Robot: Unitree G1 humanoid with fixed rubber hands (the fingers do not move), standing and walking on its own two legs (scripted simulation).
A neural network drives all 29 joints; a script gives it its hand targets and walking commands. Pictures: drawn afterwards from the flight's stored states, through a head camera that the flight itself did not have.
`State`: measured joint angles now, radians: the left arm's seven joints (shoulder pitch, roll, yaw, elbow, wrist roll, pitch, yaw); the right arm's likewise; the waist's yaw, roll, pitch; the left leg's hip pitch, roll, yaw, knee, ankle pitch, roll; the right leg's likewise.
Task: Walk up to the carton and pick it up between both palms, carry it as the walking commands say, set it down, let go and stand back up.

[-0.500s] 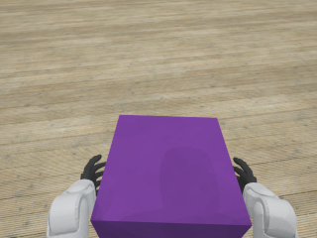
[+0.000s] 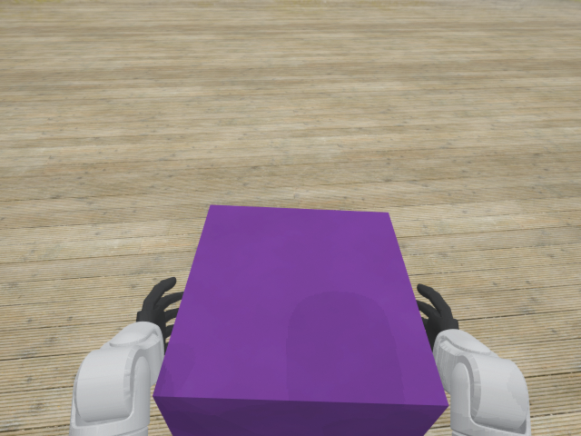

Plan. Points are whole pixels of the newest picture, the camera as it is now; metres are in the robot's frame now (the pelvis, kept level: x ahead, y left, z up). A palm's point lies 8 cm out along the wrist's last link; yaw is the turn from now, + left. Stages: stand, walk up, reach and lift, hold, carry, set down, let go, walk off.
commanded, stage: carry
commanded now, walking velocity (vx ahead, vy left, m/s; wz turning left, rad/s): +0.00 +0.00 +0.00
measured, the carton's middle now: (294, 343) +0.28 +0.00 +0.00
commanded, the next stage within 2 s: none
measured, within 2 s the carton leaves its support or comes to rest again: neither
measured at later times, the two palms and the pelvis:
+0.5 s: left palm (139, 334) +0.26 +0.20 +0.07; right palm (420, 341) +0.25 -0.16 +0.07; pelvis +0.00 +0.02 +0.00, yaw +0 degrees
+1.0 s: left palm (147, 336) +0.26 +0.20 +0.06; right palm (420, 343) +0.25 -0.17 +0.06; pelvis +0.00 +0.02 +0.00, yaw +0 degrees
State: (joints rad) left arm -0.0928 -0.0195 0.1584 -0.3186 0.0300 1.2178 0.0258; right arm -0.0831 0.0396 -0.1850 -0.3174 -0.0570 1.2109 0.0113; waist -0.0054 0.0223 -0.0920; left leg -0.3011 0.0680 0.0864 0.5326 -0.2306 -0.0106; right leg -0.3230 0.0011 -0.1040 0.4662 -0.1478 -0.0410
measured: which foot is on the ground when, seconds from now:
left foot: down 0.00-1.00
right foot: down 0.00-1.00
